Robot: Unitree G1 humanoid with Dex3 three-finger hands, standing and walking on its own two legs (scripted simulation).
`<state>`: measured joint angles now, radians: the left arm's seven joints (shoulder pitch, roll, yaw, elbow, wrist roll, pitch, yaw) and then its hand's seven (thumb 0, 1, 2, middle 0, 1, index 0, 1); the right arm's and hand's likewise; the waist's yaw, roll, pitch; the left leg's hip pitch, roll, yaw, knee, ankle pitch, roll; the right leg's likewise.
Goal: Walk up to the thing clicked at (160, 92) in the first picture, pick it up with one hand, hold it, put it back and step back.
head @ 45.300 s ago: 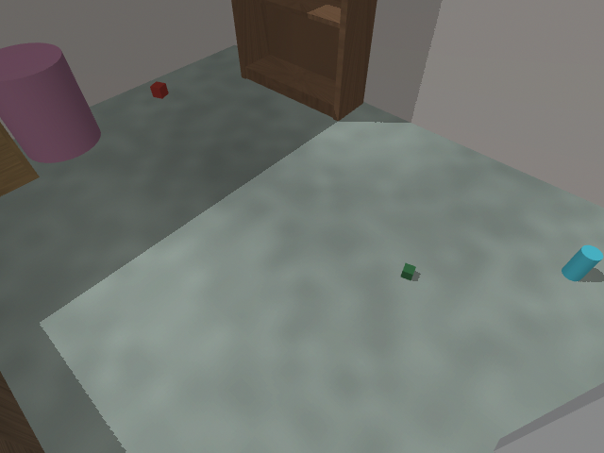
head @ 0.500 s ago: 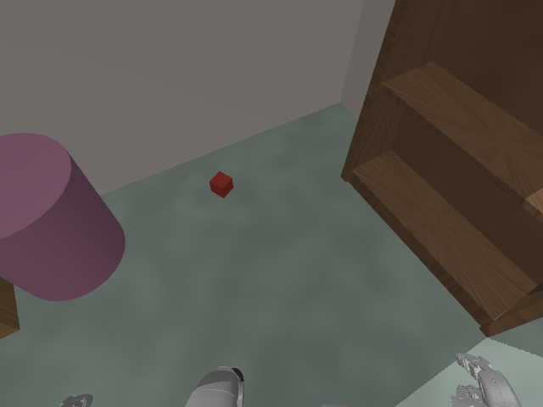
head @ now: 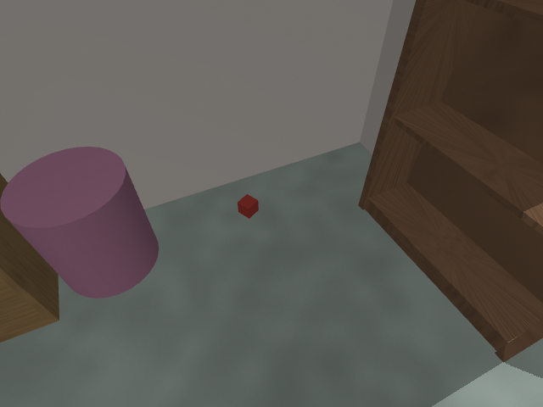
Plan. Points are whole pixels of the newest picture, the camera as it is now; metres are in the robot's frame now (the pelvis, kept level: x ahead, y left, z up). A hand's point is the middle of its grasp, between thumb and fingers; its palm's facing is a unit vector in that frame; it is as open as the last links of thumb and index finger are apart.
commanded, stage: step back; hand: left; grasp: from above
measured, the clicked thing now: (248, 206) +1.12 +0.18 -0.73
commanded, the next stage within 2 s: stand in 0.78 s
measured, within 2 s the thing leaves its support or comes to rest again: neither
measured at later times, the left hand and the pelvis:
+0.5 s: hand out of the picture +0.06 +0.27 -0.15, palm faces +0.04 -0.91 -0.41, open 7.4 cm; pelvis +0.04 +0.00 +0.00, yaw +1 degrees
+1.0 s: hand out of the picture +0.15 +0.26 -0.14, palm faces -0.03 -0.94 -0.34, open 7.3 cm; pelvis +0.05 +0.01 +0.02, yaw -1 degrees
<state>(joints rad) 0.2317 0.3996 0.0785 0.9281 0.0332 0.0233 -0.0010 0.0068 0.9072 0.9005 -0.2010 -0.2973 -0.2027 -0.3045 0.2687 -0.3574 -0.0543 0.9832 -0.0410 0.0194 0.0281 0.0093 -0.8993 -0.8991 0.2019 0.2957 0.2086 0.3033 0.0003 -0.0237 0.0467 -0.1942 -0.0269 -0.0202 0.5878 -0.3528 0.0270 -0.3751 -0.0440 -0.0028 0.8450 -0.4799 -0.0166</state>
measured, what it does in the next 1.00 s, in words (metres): steps on the spot: left foot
